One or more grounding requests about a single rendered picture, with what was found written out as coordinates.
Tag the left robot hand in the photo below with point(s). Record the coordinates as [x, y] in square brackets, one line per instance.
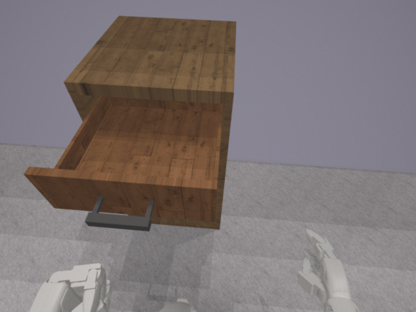
[83, 289]

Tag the robot left shin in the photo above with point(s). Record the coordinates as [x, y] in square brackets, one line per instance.
[182, 300]

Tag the drawer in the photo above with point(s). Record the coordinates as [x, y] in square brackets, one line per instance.
[131, 151]

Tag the right robot hand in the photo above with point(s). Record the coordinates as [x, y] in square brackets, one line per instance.
[328, 278]

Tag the handle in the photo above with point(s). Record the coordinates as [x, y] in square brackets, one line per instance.
[117, 221]

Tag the right robot forearm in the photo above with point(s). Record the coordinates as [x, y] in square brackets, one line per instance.
[339, 304]

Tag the cabinet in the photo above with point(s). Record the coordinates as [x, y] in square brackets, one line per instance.
[163, 59]

